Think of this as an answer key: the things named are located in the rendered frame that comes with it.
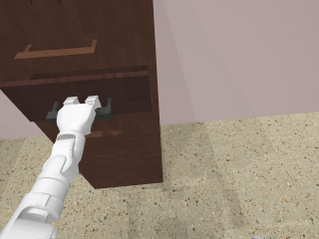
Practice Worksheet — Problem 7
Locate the drawer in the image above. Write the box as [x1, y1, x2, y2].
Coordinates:
[0, 65, 153, 122]

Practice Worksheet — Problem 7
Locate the handle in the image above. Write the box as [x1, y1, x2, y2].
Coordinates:
[13, 47, 99, 69]
[85, 128, 124, 142]
[46, 97, 113, 124]

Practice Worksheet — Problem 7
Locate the cabinet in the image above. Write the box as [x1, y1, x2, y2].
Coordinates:
[0, 0, 163, 189]

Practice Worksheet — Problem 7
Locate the robot left forearm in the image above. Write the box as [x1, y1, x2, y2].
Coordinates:
[0, 130, 86, 239]

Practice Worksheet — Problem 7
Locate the left robot upper arm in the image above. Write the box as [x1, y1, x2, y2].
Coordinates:
[4, 218, 59, 239]

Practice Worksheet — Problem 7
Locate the robot left hand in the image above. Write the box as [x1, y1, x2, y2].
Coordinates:
[56, 96, 102, 136]

